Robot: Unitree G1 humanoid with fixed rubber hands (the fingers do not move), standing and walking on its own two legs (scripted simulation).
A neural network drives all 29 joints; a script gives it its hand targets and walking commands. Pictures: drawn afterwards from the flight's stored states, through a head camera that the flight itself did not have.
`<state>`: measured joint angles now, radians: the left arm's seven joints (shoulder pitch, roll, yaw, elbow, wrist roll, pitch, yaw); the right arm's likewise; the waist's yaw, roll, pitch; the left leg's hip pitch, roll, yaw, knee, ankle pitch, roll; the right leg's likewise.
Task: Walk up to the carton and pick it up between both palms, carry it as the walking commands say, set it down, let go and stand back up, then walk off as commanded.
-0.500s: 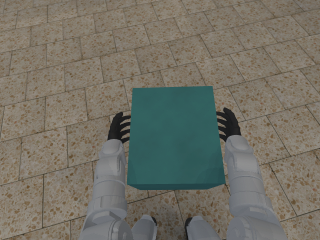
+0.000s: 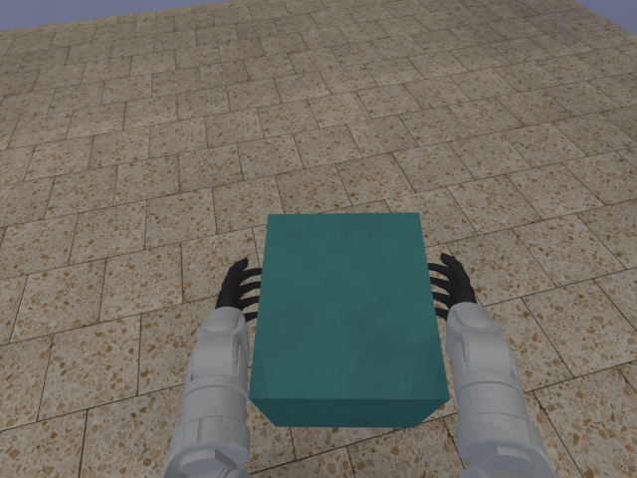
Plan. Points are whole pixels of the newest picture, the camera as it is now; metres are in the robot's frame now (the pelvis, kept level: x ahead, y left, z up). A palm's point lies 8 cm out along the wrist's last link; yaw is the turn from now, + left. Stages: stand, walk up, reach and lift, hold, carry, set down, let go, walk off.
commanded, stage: reach and lift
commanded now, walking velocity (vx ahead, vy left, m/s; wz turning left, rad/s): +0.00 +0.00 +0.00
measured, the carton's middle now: (343, 324) +0.34 +0.00 -0.07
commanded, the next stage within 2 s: hold in 1.36 s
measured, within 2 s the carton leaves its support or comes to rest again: neither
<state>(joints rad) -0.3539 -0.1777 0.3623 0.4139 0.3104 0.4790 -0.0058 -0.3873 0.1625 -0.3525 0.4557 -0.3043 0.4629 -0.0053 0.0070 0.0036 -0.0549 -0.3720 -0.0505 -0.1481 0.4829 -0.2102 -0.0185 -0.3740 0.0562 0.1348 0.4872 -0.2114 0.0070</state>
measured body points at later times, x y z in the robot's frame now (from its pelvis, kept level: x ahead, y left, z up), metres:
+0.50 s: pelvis +0.01 +0.00 +0.01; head -0.05 +0.00 +0.46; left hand +0.31 +0.16 +0.05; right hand +0.32 -0.15 +0.06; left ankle +0.02 +0.13 -0.74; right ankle +0.02 -0.12 -0.74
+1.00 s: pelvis +0.01 +0.00 +0.01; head -0.04 +0.00 +0.46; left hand +0.31 +0.15 +0.05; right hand +0.32 -0.16 +0.05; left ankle +0.02 +0.13 -0.74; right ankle +0.02 -0.12 -0.74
